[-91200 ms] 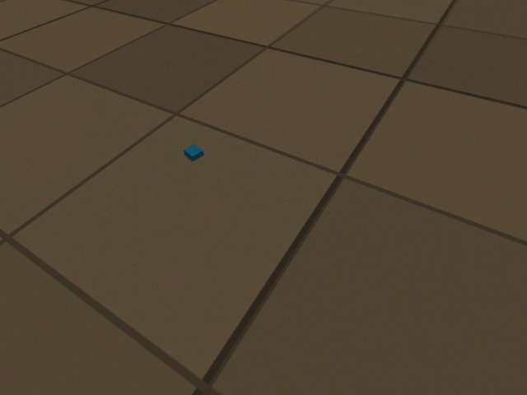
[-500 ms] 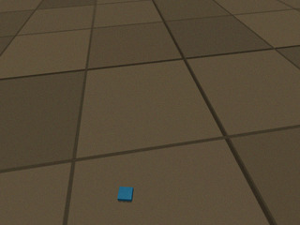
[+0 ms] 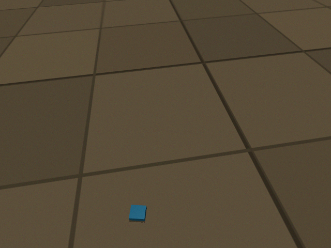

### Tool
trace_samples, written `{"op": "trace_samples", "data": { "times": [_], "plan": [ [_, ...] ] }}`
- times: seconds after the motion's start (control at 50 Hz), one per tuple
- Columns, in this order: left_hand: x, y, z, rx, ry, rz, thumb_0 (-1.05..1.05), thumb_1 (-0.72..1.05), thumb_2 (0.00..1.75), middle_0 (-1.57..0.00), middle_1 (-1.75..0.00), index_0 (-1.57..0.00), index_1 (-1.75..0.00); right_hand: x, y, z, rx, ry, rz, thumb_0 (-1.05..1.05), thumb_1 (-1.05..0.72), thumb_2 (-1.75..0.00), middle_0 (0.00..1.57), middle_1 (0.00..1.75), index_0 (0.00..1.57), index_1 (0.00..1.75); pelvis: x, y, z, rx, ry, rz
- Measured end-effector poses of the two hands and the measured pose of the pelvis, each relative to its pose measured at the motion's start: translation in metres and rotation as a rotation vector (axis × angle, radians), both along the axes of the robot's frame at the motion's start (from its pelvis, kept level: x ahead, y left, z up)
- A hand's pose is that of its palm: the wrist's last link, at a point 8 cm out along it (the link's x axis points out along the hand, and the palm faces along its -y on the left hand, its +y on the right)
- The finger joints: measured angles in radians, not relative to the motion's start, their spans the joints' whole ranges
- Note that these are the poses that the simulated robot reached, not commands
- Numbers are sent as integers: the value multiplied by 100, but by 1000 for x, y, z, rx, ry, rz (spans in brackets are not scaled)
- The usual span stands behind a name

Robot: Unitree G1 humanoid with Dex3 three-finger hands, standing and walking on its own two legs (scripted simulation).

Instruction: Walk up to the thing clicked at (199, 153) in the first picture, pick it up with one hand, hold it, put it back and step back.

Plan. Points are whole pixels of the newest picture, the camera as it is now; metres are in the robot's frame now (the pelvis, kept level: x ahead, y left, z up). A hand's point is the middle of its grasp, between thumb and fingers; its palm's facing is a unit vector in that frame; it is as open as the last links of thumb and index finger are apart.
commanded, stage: stand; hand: left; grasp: from above
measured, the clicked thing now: (138, 212) +0.48 +0.21 -0.76
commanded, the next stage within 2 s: step back in 0.08 s
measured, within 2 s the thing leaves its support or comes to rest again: neither
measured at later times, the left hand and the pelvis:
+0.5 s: hand out of the picture +0.09 +0.33 -0.18, palm faces +0.00 -0.92 -0.38, open 7.3 cm; pelvis -0.06 +0.06 -0.02, yaw +2 degrees
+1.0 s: hand out of the picture -0.05 +0.31 -0.15, palm faces -0.04 -0.91 -0.42, open 7.4 cm; pelvis -0.16 +0.05 -0.02, yaw -2 degrees
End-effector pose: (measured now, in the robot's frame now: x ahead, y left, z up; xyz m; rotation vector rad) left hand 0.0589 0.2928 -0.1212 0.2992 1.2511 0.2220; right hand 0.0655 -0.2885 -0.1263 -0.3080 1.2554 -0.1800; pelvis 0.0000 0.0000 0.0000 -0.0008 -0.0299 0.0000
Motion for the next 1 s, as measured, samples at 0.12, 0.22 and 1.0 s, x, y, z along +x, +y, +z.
{"op": "trace_samples", "data": {
  "times": [0.12,0.22,1.0],
  "plan": [
    [3,2,0,-1,-10,14,0,90,90,-20,-30,-21,-30,3,-2,0,-1,-7,-2,0,-90,-89,21,30,21,30,-2,0,-2,-1,3,1],
    [2,19,-1,30,-24,4,0,90,90,-20,-30,-21,-30,6,-8,0,-27,-41,-13,0,-90,-89,21,30,21,30,-21,8,-8,2,-5,5],
    [-119,62,10,79,-94,-79,0,90,90,-20,-30,-21,-30,-140,26,-9,-47,-88,-16,0,-90,-89,21,30,21,30,-159,53,-18,22,-12,-31]
  ]
}}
